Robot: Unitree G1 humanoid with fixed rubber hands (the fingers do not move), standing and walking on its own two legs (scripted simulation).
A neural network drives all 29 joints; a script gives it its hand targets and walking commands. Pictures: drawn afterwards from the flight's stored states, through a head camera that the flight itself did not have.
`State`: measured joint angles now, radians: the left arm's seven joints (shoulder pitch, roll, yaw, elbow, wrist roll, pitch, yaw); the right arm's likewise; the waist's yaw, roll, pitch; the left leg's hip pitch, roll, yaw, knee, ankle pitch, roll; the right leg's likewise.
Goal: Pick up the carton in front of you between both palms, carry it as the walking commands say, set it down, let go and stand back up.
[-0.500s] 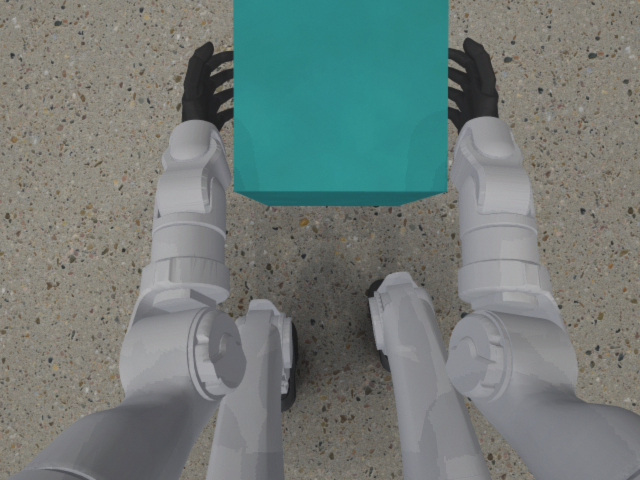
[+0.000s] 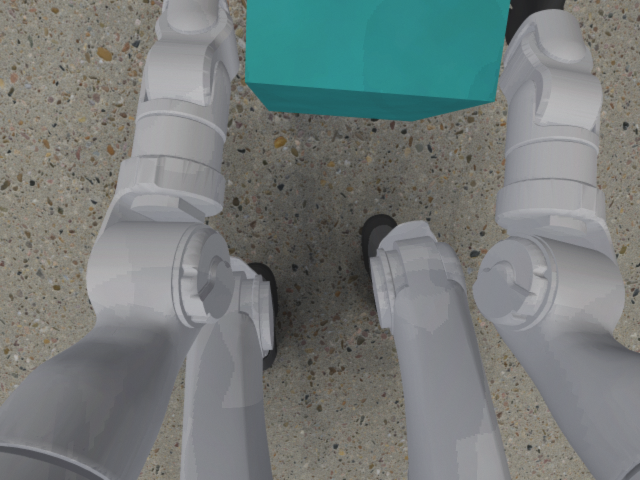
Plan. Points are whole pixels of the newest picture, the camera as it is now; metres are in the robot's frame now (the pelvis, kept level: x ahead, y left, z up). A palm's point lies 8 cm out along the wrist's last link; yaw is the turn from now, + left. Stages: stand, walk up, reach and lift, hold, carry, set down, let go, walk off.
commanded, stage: set down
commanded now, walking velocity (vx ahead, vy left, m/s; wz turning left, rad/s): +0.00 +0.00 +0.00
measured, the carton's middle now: (360, 11) +0.54 -0.12 -0.22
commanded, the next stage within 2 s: none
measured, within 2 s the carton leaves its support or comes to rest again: rests again in 1.40 s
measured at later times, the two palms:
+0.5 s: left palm out of the picture +0.58 +0.03 -0.22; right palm (493, 20) +0.51 -0.27 -0.21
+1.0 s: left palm (224, 9) +0.58 +0.03 -0.24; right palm (493, 35) +0.50 -0.27 -0.23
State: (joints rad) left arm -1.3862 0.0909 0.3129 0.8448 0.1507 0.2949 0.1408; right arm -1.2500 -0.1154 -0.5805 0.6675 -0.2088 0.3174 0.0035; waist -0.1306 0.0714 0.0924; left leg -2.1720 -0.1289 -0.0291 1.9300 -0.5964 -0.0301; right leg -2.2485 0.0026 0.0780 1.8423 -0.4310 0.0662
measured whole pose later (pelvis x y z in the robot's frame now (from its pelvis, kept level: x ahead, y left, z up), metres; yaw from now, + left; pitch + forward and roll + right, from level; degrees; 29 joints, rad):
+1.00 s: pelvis +0.00 +0.00 -0.06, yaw -1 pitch +39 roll -2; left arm -1.61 0.24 0.14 1.11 0.04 0.21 0.09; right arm -1.41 -0.26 -0.53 0.92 -0.12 0.24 0.07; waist -0.16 0.04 0.39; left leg -2.20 -0.16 -0.05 2.20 -0.67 -0.04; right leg -2.26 -0.01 0.05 2.09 -0.50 0.07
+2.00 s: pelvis +0.00 -0.01 -0.01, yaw -2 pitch +42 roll +0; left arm -1.54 0.38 0.11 1.07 -0.05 0.24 0.09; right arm -1.38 -0.29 -0.37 0.95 0.08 0.18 -0.09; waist -0.16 0.05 0.19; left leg -2.10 -0.10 -0.04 2.01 -0.65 -0.04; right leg -2.19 0.03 0.05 1.91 -0.45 0.05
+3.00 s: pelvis +0.06 -0.03 +0.24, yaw -1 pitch +39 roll +2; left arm -0.80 0.12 0.26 0.68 0.15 0.21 0.10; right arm -0.69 -0.21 -0.31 0.63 -0.13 0.17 0.11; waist -0.10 0.04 -0.05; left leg -1.28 -0.05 -0.07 0.95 -0.36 -0.04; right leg -1.37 0.00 0.04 0.92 -0.24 0.00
